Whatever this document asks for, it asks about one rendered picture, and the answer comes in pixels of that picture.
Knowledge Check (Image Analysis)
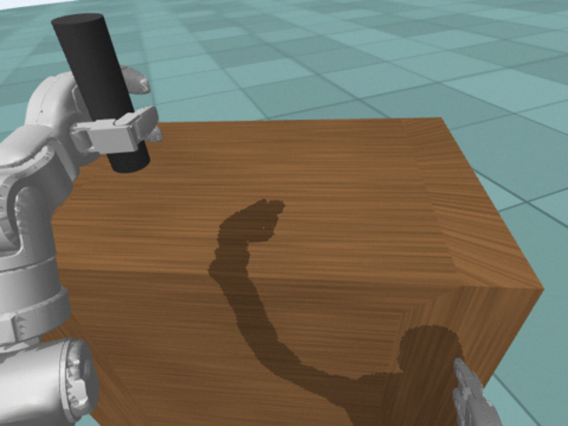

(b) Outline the left robot hand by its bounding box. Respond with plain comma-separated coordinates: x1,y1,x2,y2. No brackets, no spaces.
24,65,163,167

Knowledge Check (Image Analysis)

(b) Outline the can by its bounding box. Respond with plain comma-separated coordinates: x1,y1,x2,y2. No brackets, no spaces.
51,13,150,173

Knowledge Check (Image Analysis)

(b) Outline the right robot hand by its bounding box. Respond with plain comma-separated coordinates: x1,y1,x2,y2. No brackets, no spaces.
453,358,502,426

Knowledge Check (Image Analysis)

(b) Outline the left robot arm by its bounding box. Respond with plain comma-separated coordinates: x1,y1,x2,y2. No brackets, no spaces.
0,124,99,426

